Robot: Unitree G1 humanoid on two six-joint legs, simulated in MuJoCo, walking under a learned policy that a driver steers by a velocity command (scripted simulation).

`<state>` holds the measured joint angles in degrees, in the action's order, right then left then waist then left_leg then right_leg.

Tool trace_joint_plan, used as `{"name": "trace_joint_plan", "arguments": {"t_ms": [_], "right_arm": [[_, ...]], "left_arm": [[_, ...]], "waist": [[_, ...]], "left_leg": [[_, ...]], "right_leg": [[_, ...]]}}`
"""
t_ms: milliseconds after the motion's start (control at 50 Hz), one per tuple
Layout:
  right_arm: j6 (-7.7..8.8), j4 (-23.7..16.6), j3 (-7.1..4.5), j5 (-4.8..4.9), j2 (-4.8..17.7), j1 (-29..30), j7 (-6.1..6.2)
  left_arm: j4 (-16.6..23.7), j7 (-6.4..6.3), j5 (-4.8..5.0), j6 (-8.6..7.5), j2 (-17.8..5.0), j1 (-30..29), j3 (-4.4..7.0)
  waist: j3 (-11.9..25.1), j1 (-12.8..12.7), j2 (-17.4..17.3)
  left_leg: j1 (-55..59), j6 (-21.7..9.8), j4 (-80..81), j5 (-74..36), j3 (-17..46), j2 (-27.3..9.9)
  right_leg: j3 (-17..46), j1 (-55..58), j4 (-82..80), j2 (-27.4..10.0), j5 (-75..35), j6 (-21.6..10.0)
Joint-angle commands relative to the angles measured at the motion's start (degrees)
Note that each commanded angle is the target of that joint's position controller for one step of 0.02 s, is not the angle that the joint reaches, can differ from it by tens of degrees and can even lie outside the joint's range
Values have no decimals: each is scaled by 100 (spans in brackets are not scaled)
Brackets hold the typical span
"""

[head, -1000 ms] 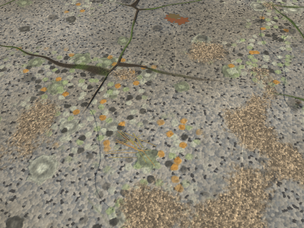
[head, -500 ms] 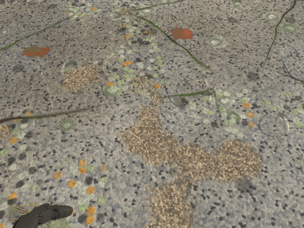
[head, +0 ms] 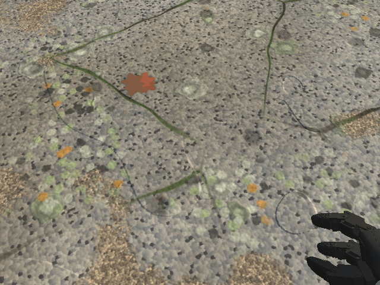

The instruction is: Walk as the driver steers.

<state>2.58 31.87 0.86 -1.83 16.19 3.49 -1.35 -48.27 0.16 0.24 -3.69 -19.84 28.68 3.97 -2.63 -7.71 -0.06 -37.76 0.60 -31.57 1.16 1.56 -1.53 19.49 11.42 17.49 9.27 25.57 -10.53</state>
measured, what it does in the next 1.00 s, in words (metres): walks ahead, turning right: left foot, then right foot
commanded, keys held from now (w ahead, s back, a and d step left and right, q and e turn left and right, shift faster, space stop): w+e+shift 0.48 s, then shift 0.52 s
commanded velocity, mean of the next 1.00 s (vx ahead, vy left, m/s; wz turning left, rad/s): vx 0.69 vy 0.00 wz -0.69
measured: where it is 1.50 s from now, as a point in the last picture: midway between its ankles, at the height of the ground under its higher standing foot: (309, 183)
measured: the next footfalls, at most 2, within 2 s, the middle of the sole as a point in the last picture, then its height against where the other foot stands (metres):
left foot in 0.02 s outside the picture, level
right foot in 0.48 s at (268, 237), level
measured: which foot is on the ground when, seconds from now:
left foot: up 0.00-0.00, down 0.02-0.48, up 0.50-0.84, down 0.86-1.00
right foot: down 0.00-0.02, up 0.04-0.46, down 0.48-0.88, up 0.90-1.00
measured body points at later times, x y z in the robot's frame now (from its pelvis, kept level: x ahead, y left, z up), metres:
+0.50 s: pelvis +0.47 -0.07 -0.02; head +0.50 -0.09 +0.43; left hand +0.79 +0.02 -0.09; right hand +0.29 -0.28 -0.15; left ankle +0.25 +0.15 -0.62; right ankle +0.57 -0.13 -0.72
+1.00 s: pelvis +0.79 -0.20 +0.01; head +0.81 -0.25 +0.45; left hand +1.03 -0.04 -0.11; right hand +0.79 -0.51 -0.09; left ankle +0.94 -0.23 -0.71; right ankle +0.63 -0.24 -0.61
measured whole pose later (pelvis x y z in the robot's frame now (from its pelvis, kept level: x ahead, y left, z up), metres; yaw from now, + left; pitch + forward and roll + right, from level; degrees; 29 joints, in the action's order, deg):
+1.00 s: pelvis +0.79 -0.20 +0.01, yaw -42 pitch +0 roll +1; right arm 4.5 37.8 -0.5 -1.4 12.9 -4.4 -0.5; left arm -46.9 -1.5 0.9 1.2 -15.5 14.8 2.7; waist -4.8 -0.5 -1.5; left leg -26.7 -4.3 -29.1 3.1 -3.0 4.1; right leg 9.2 -24.5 76.6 5.9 30.2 2.3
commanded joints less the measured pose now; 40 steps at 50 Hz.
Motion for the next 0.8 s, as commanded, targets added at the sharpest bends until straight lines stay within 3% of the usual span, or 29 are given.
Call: {"name": "trace_joint_plan", "arguments": {"t_ms": [20, 40, 60, 80, 100, 120, 180, 220, 280, 320, 340, 380, 400, 420, 440, 460, 480, 500, 520, 540, 560, 580, 600, 620, 640, 680, 720, 760, 800], "right_arm": [[35, 469, -653, 74, 1484, -3294, 353], [86, 633, -742, -190, 1795, -3929, 441], [89, 438, -766, -239, 1885, -3063, 330], [71, 283, -688, -178, 1214, -2241, 278], [65, 341, -587, -136, 798, -1987, 253], [73, 495, -548, -161, 629, -2040, 233], [241, 1093, -439, -27, 328, -2485, 142], [348, 1289, -410, 71, 269, -2570, 66], [462, 1360, -415, 33, 401, -2324, 64], [467, 1498, -440, 23, 511, -2568, 102], [485, 1524, -458, 11, 714, -2716, 117], [421, 1605, -489, 50, 909, -2972, 182], [342, 1566, -534, 58, 1104, -2986, 233], [243, 1534, -577, 52, 1301, -2901, 284], [142, 1430, -618, 41, 1466, -2639, 302], [67, 1283, -618, 7, 1458, -2314, 272], [32, 1237, -629, -7, 1231, -2124, 183], [120, 673, -449, 5, 601, -2829, 145], [235, 396, -427, 130, 867, -2428, 176], [301, 427, -371, 138, 833, -2260, 195], [278, 467, -346, 89, 766, -2159, 221], [167, 659, -345, -13, 701, -2142, 223], [29, 674, -324, -66, 665, -2522, 202], [253, 564, -507, 265, 907, -2185, 308], [328, 507, -491, 248, 829, -2086, 309], [442, 201, -346, 116, 328, -1250, 271], [548, 123, -220, 45, -1, -776, 167], [580, 35, -250, 116, 41, -392, 47], [544, -101, -319, 154, 233, -214, -3]], "left_arm": [[476, 14, -143, -197, -1205, -1149, 281], [657, 14, -104, -234, -33, -955, 7], [917, -7, 128, -206, -139, -440, -96], [689, -34, -74, -105, -562, -830, -49], [641, 45, -170, -21, -631, -1121, -25], [637, 129, -226, 54, -564, -1374, -28], [951, 349, -260, 278, -26, -1848, -179], [1210, 423, -271, 352, 136, -2264, -262], [1554, 507, -200, 350, 116, -2858, -333], [1584, 585, -180, 354, 67, -3237, -358], [1721, 625, -198, 330, 177, -3450, -412], [1608, 599, -225, 290, 54, -3456, -377], [1472, 544, -197, 273, -82, -3146, -327], [1290, 489, -191, 253, -274, -2508, -246], [964, 408, -171, 243, -509, -1399, -111], [533, 277, -149, 233, -763, -81, 75], [460, 98, 74, 329, -1037, -174, 317], [808, 82, -230, 410, -1671, -1029, 350], [975, 26, -275, 432, -1509, -635, 372], [798, -51, -203, 355, -1191, -769, 320], [668, -104, -143, 256, -909, -990, 233], [664, -121, -134, 175, -666, -1410, 142], [716, -132, -87, 80, -572, -1467, 81], [1014, -24, 181, -120, -340, -1878, 96], [868, -8, 289, -182, -381, -1906, 91], [706, -144, 260, -134, -378, -1769, 105], [523, -296, 157, 22, -241, -1317, 76], [250, -348, 118, 112, -231, -595, 63], [113, -366, 94, 161, -165, -410, 46]], "waist": [[1717, 2276, 242], [2208, 2052, -1452], [2742, 1315, -2584], [1769, 1251, -1406], [1108, 1162, -633], [709, 1124, -147], [59, 908, -338], [-138, 817, -319], [-427, 598, -380], [-554, 732, -102], [-745, 697, -214], [-555, 631, -248], [-255, 436, -428], [151, 35, -548], [684, -497, -673], [1203, -981, -577], [1067, -749, 429], [1329, 454, 1293], [2127, 16, 428], [1232, 295, -235], [415, 655, -555], [92, 957, -943], [82, 1152, -580], [354, 1080, -942], [365, 1182, -903], [133, 966, -591], [331, 599, -311], [566, 222, 20], [514, 264, 434]], "left_leg": [[5467, -196, -385, 1354, 100, -135], [6708, -424, 49, 3383, 1959, -1756], [6549, -784, 1437, 4050, 5011, -2629], [5502, -839, 1662, 4746, 4366, -2256], [4665, -870, 1603, 4142, 3377, -2067], [4108, -794, 1668, 3275, 2639, -1869], [3362, -572, 1944, 1755, 1068, -1616], [3243, -425, 2106, 695, 205, -1556], [2858, -288, 2395, -510, -1035, -1225], [3048, -157, 2577, -1359, -1659, -874], [3056, -121, 2503, -2179, -1784, -1075], [3640, -60, 2066, -4649, -1973, -1069], [3932, -49, 1606, -5550, -1955, -1144], [4012, -71, 691, -6250, -1915, -1275], [3751, -153, -642, -6599, -1792, -1391], [2880, -213, -2438, -5694, -1642, -1385], [1468, -49, -4700, -178, -1573, -312], [-473, 220, -6566, 2901, -1043, 175], [-1084, 208, -6776, 2592, -3, 150], [-1098, 181, -6112, 2217, 99, -181], [-710, 194, -5423, 2099, 42, -444], [-118, 188, -4993, 2142, -4, -599], [423, 252, -4665, 2163, -22, -652], [408, 396, -4607, 2180, 415, -660], [407, 424, -3949, 2010, 377, -814], [427, 412, -2636, 1463, -135, -562], [1165, 325, -994, -295, -580, -23], [1678, 232, -133, -1602, -664, 453], [1752, 43, 302, -1614, -529, 626]], "right_leg": [[179, -2735, 3505, -745, -6070, 247], [-409, -4223, 5792, -63, -617, 297], [-837, -5080, 6612, -3, 93, 326], [-1003, -5235, 6558, -554, -675, 292], [-1177, -5139, 6349, -825, -1083, 335], [-1281, -5061, 6169, -1005, -1126, 361], [-1361, -5254, 5935, -1404, -1133, 385], [-1499, -5573, 5756, -1516, -1427, 393], [-1856, -5408, 4689, -1443, -2284, 406], [-2472, -5113, 3822, -1171, -2602, 278], [-2644, -4929, 3250, -1207, -2612, 180], [-3122, -4342, 2792, -731, -2602, -4], [-3181, -3928, 2697, -518, -2385, -66], [-3113, -3186, 2634, -339, -2145, -159], [-2945, -2015, 2649, -196, -1850, -289], [-2486, -405, 2220, -203, -1626, -489], [-1589, 477, 1749, -565, -1125, -606], [1215, 1324, 1473, -2063, -2802, -1360], [2415, 1681, 471, -2543, -2470, -1878], [2063, 664, 71, -2543, -2990, -1599], [1348, -522, 85, -2334, -4018, -1342], [491, -1400, 62, -1892, -4764, -936], [196, -2045, 103, -1962, -6021, -981], [638, -2158, 31, -1953, -5493, -1008], [298, -2278, 102, -1818, -5343, -893], [-502, -2794, 104, -1227, -5863, -537], [-1190, -3033, 305, -599, -5541, -65], [-1066, -2708, 383, -649, -5005, 225], [-785, -2272, 683, -814, -4845, 410]]}}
